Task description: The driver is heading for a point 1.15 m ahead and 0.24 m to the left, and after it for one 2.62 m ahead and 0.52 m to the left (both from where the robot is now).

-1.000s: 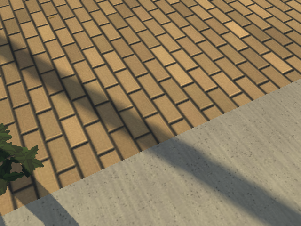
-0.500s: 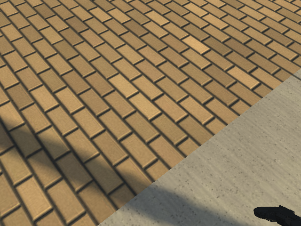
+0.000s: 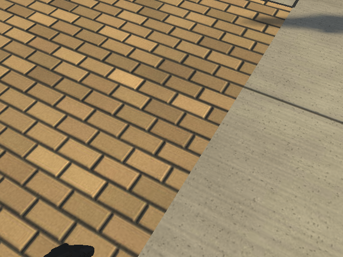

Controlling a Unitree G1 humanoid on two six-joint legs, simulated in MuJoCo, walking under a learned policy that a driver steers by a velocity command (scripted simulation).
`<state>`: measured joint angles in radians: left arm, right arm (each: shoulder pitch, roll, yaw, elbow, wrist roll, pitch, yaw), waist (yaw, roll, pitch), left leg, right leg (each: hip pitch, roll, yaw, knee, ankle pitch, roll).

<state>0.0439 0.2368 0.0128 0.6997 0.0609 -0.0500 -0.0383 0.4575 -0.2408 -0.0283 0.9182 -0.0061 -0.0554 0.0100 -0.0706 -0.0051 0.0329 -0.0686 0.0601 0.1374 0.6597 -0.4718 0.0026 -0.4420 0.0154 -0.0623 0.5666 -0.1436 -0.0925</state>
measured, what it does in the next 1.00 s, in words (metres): walks ahead: left foot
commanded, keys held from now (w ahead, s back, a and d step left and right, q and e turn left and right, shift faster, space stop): w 0.98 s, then w+q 0.02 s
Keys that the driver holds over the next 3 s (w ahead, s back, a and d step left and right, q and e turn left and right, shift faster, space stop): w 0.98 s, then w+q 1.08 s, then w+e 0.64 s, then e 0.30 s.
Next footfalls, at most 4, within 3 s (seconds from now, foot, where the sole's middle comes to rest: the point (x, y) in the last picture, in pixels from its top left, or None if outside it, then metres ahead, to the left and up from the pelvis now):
0.50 left None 0.42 0.11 -0.76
1.04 right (189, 192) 0.72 -0.08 -0.76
1.60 left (138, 147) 0.97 0.13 -0.76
2.14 right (134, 91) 1.33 0.15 -0.76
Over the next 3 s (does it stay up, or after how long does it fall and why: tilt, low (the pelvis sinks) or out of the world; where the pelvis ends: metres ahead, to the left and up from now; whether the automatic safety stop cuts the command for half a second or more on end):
stays up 1.46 0.35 0.02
